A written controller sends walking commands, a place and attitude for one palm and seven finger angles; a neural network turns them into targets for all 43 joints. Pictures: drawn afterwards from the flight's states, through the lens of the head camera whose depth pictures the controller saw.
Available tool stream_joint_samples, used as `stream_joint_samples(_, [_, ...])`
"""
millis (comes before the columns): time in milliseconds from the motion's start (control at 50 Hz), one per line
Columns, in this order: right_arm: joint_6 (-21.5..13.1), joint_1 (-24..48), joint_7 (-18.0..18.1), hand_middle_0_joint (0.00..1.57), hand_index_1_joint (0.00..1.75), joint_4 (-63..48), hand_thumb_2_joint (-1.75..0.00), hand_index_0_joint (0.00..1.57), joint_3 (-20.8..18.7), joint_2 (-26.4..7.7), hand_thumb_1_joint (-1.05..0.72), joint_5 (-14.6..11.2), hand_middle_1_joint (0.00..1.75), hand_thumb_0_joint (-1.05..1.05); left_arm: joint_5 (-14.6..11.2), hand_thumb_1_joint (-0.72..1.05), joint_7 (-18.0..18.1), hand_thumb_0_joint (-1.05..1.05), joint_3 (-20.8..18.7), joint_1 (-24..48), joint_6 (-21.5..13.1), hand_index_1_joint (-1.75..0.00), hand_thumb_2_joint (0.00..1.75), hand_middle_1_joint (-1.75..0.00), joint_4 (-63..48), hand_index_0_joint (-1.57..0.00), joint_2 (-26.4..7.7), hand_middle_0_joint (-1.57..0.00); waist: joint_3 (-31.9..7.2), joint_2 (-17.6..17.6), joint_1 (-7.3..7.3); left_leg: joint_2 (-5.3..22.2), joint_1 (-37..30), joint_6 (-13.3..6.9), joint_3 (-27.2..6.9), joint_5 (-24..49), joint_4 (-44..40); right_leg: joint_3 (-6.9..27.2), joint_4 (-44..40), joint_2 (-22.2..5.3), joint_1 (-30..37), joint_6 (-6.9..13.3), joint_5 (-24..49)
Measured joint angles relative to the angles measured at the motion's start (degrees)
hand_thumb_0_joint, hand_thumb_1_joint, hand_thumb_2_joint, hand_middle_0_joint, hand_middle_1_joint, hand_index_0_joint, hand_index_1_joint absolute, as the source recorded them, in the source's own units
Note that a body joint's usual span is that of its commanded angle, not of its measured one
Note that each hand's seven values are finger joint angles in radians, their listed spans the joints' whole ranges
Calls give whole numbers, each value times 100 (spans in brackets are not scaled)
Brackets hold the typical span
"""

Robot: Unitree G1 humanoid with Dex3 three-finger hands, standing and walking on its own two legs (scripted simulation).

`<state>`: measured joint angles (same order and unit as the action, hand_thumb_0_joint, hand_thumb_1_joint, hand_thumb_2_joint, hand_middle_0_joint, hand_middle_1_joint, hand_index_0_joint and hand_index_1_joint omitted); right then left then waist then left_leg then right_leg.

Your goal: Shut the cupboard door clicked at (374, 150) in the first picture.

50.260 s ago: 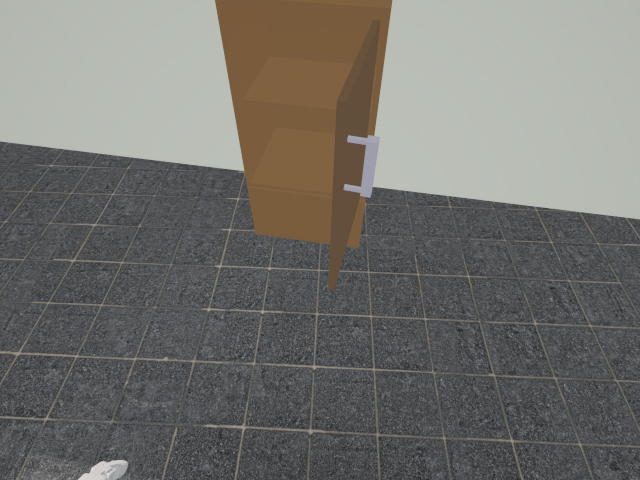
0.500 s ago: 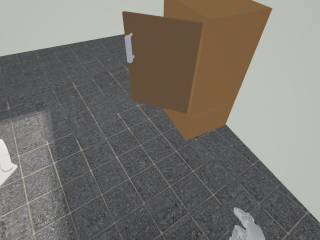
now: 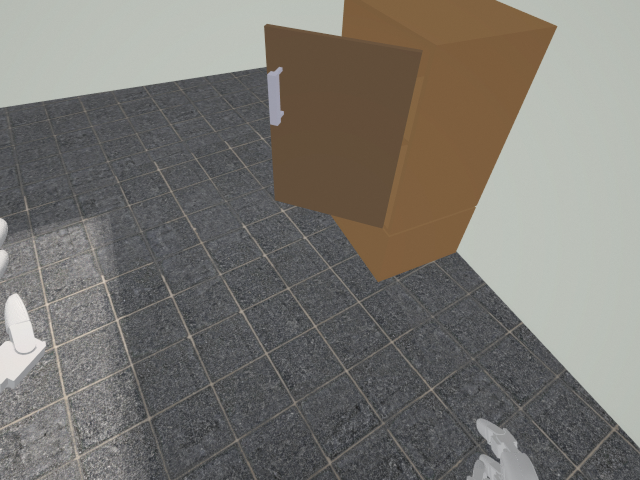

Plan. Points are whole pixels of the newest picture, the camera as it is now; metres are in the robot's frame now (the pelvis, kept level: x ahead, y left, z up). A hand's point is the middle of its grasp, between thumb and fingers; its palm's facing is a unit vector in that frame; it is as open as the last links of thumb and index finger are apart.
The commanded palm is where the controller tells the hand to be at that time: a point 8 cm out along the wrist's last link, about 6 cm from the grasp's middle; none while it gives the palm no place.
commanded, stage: stop stepping back and stand still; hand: left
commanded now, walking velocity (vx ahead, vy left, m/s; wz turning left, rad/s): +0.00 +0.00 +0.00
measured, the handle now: (277, 96) +1.08 +0.17 -0.05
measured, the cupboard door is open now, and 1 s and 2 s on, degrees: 46 46 46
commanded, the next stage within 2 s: let the arm hang, fingers relaxed in 0.16 s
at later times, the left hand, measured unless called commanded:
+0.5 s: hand out of the picture +0.08 +0.21 -0.14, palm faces -0.06 -0.96 -0.28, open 7.4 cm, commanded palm none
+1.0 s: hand out of the picture -0.06 +0.19 -0.17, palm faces +0.02 -0.97 -0.23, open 7.4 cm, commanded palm none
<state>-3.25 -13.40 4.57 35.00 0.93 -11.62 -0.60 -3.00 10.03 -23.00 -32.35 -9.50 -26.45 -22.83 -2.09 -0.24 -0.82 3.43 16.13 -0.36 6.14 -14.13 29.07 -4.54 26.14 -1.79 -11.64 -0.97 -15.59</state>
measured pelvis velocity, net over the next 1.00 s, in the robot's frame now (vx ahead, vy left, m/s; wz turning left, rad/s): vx -0.03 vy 0.00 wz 0.00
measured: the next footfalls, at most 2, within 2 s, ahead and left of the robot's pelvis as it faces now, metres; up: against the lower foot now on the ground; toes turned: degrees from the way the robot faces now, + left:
none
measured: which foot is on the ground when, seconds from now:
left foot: down 0.00-1.00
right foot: down 0.00-1.00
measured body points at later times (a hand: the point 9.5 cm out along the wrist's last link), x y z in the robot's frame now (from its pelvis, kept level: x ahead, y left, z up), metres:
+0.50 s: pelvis -0.03 +0.01 -0.01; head -0.02 -0.01 +0.44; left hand +0.08 +0.26 -0.11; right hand +0.09 -0.25 -0.14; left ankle +0.01 +0.11 -0.74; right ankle -0.02 -0.13 -0.74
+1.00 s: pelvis -0.03 +0.00 +0.00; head -0.02 -0.01 +0.45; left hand -0.05 +0.24 -0.15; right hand -0.06 -0.22 -0.16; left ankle +0.01 +0.11 -0.74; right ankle -0.02 -0.13 -0.74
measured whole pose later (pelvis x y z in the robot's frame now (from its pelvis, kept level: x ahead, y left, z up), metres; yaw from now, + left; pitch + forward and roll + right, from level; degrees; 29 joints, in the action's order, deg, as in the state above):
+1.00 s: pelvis -0.03 +0.00 +0.00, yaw +0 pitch -1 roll +0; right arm 1.3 -18.8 1.0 64.1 -0.6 -9.0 1.1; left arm 0.9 1.7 -0.8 -18.6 0.9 64.9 -10.0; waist 1.4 1.3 -0.9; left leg 2.3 14.2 -0.9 6.7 -9.8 25.2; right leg -4.1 25.5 -2.7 -11.3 -0.8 -12.9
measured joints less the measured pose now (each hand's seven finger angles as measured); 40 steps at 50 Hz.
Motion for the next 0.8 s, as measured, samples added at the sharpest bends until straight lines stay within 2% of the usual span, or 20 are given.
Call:
stream_joint_samples(260, [-65,-30,-9,20,30,102,-90,21,31,55,-90,24,30,1,30,89,13,2,61,57,36,-30,90,-30,102,-21,89,-21,5,80,31,-27,18,-56,13,155,-115,9,-177,-14,8,-38,201])
stream_joint_samples(280, [-197,-6,-122,20,30,216,-90,21,13,-7,-90,18,30,1,114,89,-74,1,184,199,-45,-30,90,-30,388,-21,44,-21,-16,124,45,-37,96,-65,-9,149,-51,-14,-108,-30,-57,-41,189])
stream_joint_samples(300, [-241,54,-263,20,30,362,-90,21,-1,-127,-90,19,30,1,192,89,-240,1,425,472,20,-30,90,-30,892,-20,1,-21,-30,199,90,-63,185,-82,-29,132,48,-34,19,-65,-146,-52,146])
stream_joint_samples(340, [-105,250,-454,20,30,651,-90,21,6,-396,-90,55,30,1,281,89,-563,1,994,1050,424,-30,90,-30,2212,-20,43,-20,-64,378,151,-124,333,-132,-25,87,224,-25,308,-146,-339,-75,34])
stream_joint_samples(400, [153,547,-549,20,30,976,-90,21,21,-610,-90,124,30,0,366,90,-853,1,1726,1611,985,-30,90,-30,4293,-19,320,-20,10,542,74,-186,395,-183,39,59,347,48,602,-230,-498,-107,-67])
stream_joint_samples(460, [304,588,-567,20,30,1176,-90,21,16,-579,-90,176,30,0,413,90,-967,1,2226,1747,1243,-30,90,-30,5877,-19,715,-20,152,435,-55,-215,323,-179,110,104,289,123,702,-262,-527,-105,-89])
stream_joint_samples(520, [402,401,-555,20,30,1444,-90,21,23,-444,-91,210,30,0,413,90,-994,1,2497,1665,1318,-30,90,-30,6993,-19,1133,-20,289,184,-112,-212,212,-142,123,177,155,134,651,-250,-460,-76,-64])
stream_joint_samples(560, [448,206,-531,20,30,1694,-90,20,20,-321,-91,214,30,0,372,95,-870,0,2383,1593,1274,-30,90,-30,7500,-20,1292,-21,360,27,-86,-182,160,-112,82,231,65,90,536,-209,-383,-51,-11])
stream_joint_samples(620, [516,-92,-490,20,30,2104,-90,20,2,-145,-91,221,30,0,388,99,-862,-1,2280,1500,1202,-30,90,-30,8024,-20,1184,-21,430,-102,2,-129,90,-62,0,317,-75,1,305,-136,-245,6,96])
stream_joint_samples(700, [560,-383,-433,20,30,2510,-90,20,-58,-13,-91,196,30,0,391,97,-894,0,2266,1314,1146,-30,90,-30,8564,-20,1120,-21,475,-65,49,-87,-5,-35,-40,391,-224,-46,45,-73,-91,40,221])
stream_joint_samples(800, [540,-566,-386,20,30,2777,-90,20,-123,81,-91,169,30,0,385,94,-885,0,2249,1172,1107,-30,90,-30,9005,-20,1141,-20,487,59,32,-79,-98,-35,-18,433,-329,-28,-89,-55,3,41,287])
